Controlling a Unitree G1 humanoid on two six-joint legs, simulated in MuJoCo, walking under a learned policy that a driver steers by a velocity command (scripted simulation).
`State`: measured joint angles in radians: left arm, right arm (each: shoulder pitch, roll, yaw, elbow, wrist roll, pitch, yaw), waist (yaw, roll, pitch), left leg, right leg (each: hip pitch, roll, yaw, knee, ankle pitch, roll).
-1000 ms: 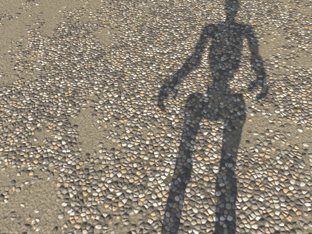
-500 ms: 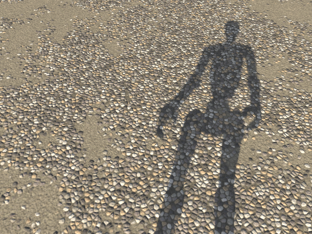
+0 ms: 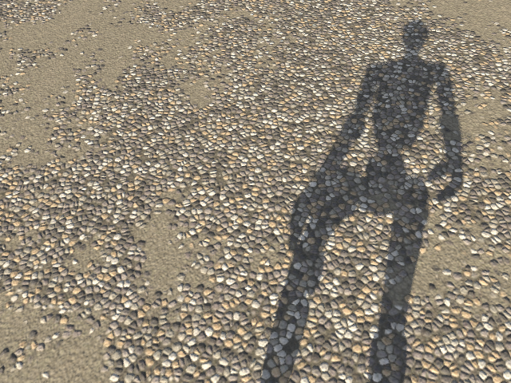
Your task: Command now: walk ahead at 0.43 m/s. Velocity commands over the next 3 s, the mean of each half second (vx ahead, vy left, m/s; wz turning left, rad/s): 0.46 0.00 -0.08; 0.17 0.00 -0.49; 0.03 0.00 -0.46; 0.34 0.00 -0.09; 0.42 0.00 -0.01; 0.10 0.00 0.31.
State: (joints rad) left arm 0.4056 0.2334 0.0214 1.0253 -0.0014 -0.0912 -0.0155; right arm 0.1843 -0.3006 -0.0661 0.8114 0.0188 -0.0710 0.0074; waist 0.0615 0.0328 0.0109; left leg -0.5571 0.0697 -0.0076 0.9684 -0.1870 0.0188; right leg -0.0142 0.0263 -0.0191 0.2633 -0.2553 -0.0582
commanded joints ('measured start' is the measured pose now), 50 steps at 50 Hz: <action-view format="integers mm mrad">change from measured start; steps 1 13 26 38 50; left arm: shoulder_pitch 15 32 -122 -52 -233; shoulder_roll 163 208 103 249 236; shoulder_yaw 23 46 48 110 103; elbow -41 -48 -180 -288 -433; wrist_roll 3 3 -15 2 2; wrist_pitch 3 43 43 36 85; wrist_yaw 19 35 33 -29 41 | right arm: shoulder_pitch -161 43 -29 25 -21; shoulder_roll -10 -142 -73 -138 -80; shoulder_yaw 6 -41 -12 -26 -3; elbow -107 -70 39 25 -37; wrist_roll -2 9 -42 -7 -25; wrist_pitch -15 -22 -65 49 68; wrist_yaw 10 24 7 -60 -56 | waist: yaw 13 -204 -26 43 -72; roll -105 -150 14 -79 -116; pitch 86 -139 64 -147 -164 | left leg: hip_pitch -188 477 327 464 57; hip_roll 16 -95 143 72 -72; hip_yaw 20 63 23 195 -86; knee -152 -454 -853 -138 -24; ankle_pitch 113 156 434 557 -186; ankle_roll -32 118 193 21 -96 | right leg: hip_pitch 50 49 -585 -168 -234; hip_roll -216 -227 -162 -31 -180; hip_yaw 159 35 135 33 385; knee -142 347 733 183 49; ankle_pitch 332 933 130 483 292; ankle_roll -114 -42 58 -73 -198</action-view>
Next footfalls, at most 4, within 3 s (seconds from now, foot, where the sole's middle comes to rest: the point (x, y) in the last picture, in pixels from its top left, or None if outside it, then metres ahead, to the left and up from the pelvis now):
0.26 left None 0.34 0.14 -0.79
0.76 right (335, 366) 0.56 -0.10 -0.79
1.24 left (255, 343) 0.62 0.12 -0.79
1.62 right None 0.46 -0.08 -0.79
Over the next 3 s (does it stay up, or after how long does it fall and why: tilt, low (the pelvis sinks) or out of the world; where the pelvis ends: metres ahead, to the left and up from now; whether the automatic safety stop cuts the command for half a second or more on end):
stays up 0.96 -0.20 -0.02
